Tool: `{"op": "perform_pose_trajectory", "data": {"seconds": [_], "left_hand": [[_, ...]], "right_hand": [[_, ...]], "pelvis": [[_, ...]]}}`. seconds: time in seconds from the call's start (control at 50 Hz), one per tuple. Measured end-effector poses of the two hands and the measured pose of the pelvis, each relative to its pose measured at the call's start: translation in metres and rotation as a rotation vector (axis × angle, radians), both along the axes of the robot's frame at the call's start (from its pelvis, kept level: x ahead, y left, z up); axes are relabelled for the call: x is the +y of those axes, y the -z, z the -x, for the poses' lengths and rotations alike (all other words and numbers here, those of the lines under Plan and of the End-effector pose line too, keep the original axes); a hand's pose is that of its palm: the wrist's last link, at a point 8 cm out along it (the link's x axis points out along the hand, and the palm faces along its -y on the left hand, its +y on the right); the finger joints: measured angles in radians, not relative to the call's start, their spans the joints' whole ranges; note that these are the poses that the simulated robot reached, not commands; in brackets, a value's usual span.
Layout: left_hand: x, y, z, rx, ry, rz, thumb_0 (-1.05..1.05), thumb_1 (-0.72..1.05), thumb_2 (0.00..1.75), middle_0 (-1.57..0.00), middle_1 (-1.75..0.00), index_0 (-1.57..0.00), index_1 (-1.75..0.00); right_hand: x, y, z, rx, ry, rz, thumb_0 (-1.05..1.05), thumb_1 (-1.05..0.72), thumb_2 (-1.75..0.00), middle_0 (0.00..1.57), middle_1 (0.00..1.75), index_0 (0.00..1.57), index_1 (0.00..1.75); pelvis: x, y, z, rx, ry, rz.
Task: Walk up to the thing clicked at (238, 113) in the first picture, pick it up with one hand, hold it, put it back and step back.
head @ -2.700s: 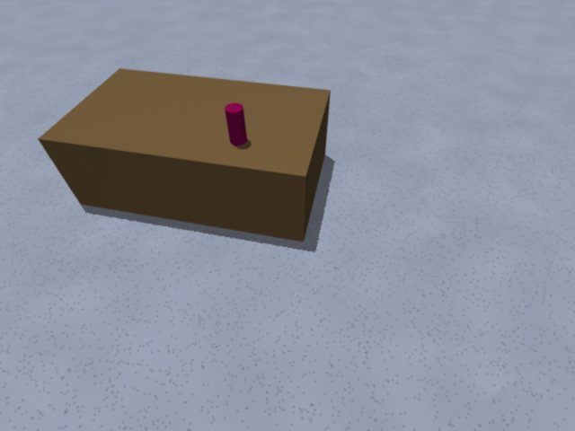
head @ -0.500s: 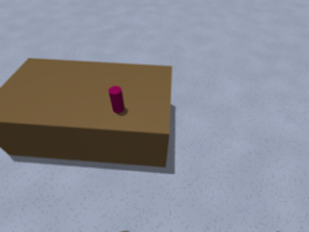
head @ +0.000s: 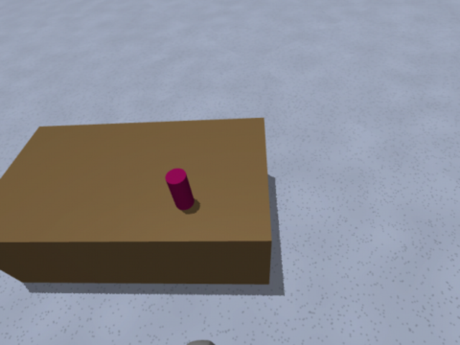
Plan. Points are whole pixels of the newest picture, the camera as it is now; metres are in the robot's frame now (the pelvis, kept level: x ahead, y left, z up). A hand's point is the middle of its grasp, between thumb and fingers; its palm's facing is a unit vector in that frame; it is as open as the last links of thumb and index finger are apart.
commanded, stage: walk up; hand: left
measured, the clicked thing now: (180, 189) +0.67 +0.23 -0.29
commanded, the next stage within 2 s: stand in 1.90 s
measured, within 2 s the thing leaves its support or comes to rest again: neither
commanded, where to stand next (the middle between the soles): +0.19 +0.03 m, yaw -2 degrees
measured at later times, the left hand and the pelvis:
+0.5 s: hand (77, 330) +0.20 +0.36 -0.16, palm faces -0.07 -0.93 -0.37, open 7.4 cm; pelvis +0.12 +0.09 +0.00, yaw -2 degrees
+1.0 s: hand (102, 298) +0.26 +0.31 -0.14, palm faces -0.06 -0.94 -0.34, open 7.4 cm; pelvis +0.13 +0.06 +0.01, yaw -2 degrees
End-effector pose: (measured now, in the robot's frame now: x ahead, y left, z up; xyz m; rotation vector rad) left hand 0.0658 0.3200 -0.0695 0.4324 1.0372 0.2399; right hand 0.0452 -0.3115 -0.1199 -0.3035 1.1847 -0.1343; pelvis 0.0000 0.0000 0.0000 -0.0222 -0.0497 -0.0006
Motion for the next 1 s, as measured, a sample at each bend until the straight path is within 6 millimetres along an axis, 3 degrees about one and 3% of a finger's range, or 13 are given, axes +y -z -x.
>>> {"op": "perform_pose_trajectory", "data": {"seconds": [0.1,0.18,0.24,0.3,0.42,0.62,0.74,0.84,1.0], "left_hand": [[0.030,-0.002,-0.008,0.037,-0.019,-0.006,0.01,0.90,0.90,-0.20,-0.30,-0.21,-0.30],[0.064,0.013,-0.021,0.081,-0.036,0.000,0.01,0.89,0.90,-0.20,-0.30,-0.21,-0.30],[0.087,0.034,-0.039,0.124,-0.044,0.008,0.01,0.90,0.90,-0.20,-0.30,-0.21,-0.30],[0.094,0.043,-0.061,0.160,-0.035,0.028,0.01,0.90,0.90,-0.20,-0.30,-0.20,-0.30],[0.090,0.047,-0.106,0.160,-0.009,0.078,0.01,0.90,0.90,-0.20,-0.30,-0.20,-0.30],[0.065,0.053,-0.157,0.127,0.009,0.090,0.01,0.90,0.90,-0.20,-0.30,-0.20,-0.30],[0.054,0.045,-0.183,0.083,0.030,0.107,0.01,0.90,0.90,-0.20,-0.30,-0.20,-0.30],[0.048,0.038,-0.192,0.057,0.025,0.116,0.01,0.90,0.90,-0.20,-0.30,-0.20,-0.30],[0.038,0.031,-0.184,0.099,0.008,0.120,0.01,0.90,0.90,-0.20,-0.30,-0.20,-0.30]], "right_hand": [[0.018,-0.011,-0.050,-0.041,-0.034,0.011,0.00,-0.90,-0.90,0.20,0.30,0.21,0.30],[0.034,-0.019,-0.084,-0.063,-0.038,0.061,0.00,-0.90,-0.90,0.20,0.30,0.21,0.30],[0.047,-0.019,-0.101,-0.088,-0.017,0.113,0.00,-0.90,-0.90,0.20,0.30,0.21,0.30],[0.063,-0.026,-0.107,-0.082,0.005,0.122,0.00,-0.90,-0.90,0.20,0.30,0.21,0.30],[0.078,-0.035,-0.110,-0.031,0.020,0.138,0.00,-0.90,-0.90,0.21,0.30,0.21,0.30],[0.071,-0.006,-0.136,-0.017,0.062,0.119,0.00,-0.90,-0.90,0.21,0.30,0.21,0.30],[0.075,-0.003,-0.149,-0.037,0.054,0.093,0.00,-0.90,-0.90,0.21,0.30,0.21,0.30],[0.071,-0.008,-0.153,-0.024,0.044,0.089,0.00,-0.90,-0.90,0.21,0.30,0.21,0.30],[0.057,-0.017,-0.155,-0.011,0.056,0.091,0.00,-0.90,-0.90,0.21,0.30,0.21,0.30]], "pelvis": [[0.022,-0.003,-0.029,0.007,-0.001,-0.001],[0.048,0.004,-0.056,0.015,0.003,0.000],[0.069,0.014,-0.074,0.015,0.011,-0.018],[0.079,0.010,-0.088,0.017,0.017,-0.005],[0.087,0.001,-0.111,0.025,0.027,-0.007],[0.078,0.013,-0.128,0.021,0.034,-0.009],[0.077,0.009,-0.130,0.022,0.039,-0.032],[0.070,0.003,-0.132,0.022,0.036,-0.028],[0.062,-0.008,-0.133,0.019,0.032,-0.036]]}}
